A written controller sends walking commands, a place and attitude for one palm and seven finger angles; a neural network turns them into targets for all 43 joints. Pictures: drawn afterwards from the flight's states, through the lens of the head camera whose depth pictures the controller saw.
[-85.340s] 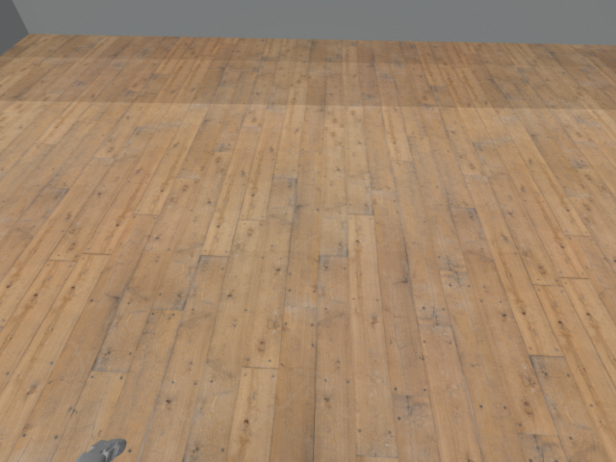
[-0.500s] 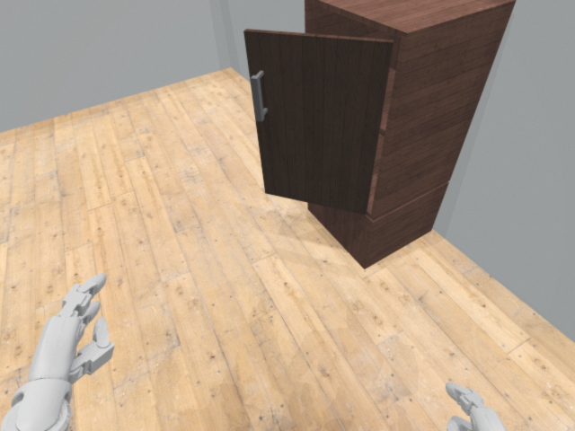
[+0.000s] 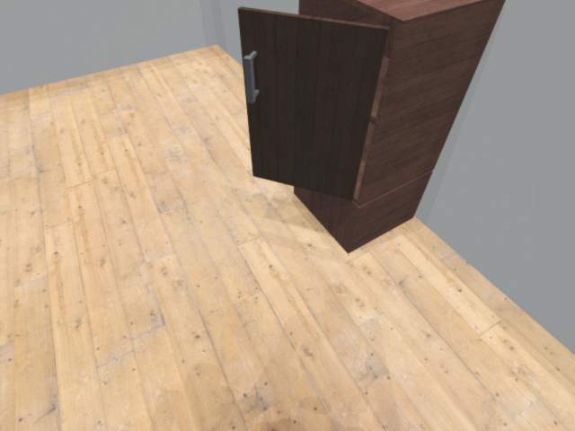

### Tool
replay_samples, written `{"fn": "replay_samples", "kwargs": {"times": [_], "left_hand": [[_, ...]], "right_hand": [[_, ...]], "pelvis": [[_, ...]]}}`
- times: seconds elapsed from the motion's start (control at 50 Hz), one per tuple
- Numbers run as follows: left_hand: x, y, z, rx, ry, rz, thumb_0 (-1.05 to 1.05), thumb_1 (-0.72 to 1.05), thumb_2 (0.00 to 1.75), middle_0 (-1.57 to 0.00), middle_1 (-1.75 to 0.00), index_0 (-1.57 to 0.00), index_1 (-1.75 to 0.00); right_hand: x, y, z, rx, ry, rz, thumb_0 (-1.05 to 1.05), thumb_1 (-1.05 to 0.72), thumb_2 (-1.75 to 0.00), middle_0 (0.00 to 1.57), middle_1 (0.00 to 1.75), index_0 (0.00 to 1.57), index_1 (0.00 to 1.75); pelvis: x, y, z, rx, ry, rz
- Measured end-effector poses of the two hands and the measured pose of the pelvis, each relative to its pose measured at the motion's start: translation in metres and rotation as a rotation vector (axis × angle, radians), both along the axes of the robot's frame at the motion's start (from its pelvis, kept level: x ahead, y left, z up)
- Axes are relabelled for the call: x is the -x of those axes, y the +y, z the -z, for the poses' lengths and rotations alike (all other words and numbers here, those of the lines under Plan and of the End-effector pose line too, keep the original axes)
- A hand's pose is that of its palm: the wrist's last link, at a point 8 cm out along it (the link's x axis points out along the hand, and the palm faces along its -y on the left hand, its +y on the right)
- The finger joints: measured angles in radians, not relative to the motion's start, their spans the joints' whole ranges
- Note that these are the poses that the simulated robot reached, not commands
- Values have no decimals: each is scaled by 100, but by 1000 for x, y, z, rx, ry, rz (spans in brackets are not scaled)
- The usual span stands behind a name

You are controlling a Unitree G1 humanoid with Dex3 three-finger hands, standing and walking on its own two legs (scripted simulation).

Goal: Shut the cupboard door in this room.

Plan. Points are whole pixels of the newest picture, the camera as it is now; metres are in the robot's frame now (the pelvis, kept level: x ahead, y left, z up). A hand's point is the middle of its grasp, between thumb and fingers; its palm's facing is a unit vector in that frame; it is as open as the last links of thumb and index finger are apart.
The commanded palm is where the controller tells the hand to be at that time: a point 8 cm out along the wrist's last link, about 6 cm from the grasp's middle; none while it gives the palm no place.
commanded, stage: let the arm hang, fingers relaxed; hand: left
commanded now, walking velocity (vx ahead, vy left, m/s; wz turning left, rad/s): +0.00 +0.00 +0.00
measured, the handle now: (252, 77) +1.02 +0.16 -0.02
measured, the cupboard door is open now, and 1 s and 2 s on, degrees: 39 39 39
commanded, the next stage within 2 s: look to check the result in 0.48 s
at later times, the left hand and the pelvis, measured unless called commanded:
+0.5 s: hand out of the picture +0.04 +0.18 -0.17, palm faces -0.01 -0.98 -0.19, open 7.3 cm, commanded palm none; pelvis +0.02 +0.00 +0.00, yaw -1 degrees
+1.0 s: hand out of the picture +0.06 +0.20 -0.17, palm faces +0.00 -0.97 -0.24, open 7.3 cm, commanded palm none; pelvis +0.05 +0.00 +0.01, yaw +0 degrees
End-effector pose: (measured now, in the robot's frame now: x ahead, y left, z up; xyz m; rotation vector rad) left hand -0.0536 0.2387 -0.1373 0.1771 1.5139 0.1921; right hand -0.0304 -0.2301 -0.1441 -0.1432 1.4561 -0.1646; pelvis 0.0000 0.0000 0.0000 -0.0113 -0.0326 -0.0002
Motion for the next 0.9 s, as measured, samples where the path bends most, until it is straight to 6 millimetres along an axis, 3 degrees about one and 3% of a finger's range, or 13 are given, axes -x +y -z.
{"fn": "replay_samples", "kwargs": {"times": [0.1, 0.4, 0.9], "left_hand": [[-11, 4, -1, -16, -21, 9, 0, 92, 90, -20, -30, -20, -30], [-84, -14, 7, 47, -170, 58, 0, 91, 90, -20, -30, -20, -30], [-99, 9, 0, -6, -115, 45, 0, 91, 90, -20, -30, -20, -30]], "right_hand": [[-6, 10, 5, -26, -25, 12, 1, -90, -90, 20, 30, 20, 30], [-35, 8, -3, 4, -78, 19, 0, -90, -90, 20, 30, 20, 30], [-84, -8, -8, 35, -91, -26, 0, -90, -90, 20, 30, 20, 30]], "pelvis": [[-1, 1, 0, -4, 2, 8], [-15, 3, -2, -8, 7, 14], [-43, 3, -6, -8, 5, 4]]}}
